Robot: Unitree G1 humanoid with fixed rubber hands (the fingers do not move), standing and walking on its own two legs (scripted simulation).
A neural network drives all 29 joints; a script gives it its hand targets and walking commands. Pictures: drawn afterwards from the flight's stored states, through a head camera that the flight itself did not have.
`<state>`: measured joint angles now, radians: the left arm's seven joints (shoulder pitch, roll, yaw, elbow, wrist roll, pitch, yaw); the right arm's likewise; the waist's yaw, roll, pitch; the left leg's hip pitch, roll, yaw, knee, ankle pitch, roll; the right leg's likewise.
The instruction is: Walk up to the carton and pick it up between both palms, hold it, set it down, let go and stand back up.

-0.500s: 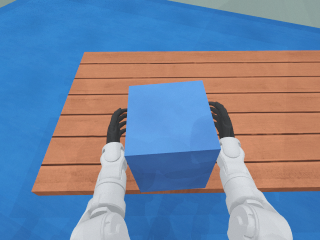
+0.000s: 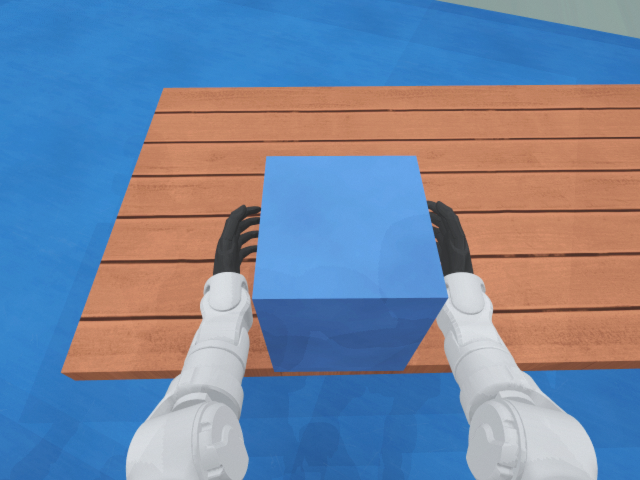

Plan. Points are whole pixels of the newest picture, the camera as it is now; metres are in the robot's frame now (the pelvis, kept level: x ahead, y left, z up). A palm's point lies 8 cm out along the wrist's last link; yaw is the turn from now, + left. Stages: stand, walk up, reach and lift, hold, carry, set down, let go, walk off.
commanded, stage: set down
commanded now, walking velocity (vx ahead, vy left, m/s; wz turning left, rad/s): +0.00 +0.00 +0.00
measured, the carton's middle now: (340, 271) +0.39 +0.00 -0.01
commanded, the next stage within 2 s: none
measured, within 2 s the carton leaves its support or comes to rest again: neither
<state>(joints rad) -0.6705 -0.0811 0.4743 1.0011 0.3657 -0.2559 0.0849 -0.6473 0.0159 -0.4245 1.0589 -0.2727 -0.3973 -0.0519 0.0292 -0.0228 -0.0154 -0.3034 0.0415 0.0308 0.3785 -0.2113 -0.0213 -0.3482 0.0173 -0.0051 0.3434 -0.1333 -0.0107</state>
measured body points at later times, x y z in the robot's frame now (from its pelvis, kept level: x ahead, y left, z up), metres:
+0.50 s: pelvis +0.00 +0.00 -0.02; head +0.06 +0.00 +0.43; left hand +0.36 +0.21 -0.02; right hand +0.40 -0.17 -0.01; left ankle -0.02 +0.13 -0.75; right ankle +0.02 -0.11 -0.75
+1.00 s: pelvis -0.04 -0.02 -0.02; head -0.02 -0.02 +0.43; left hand +0.30 +0.20 -0.01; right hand +0.32 -0.17 -0.01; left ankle -0.02 +0.13 -0.75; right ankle +0.02 -0.11 -0.75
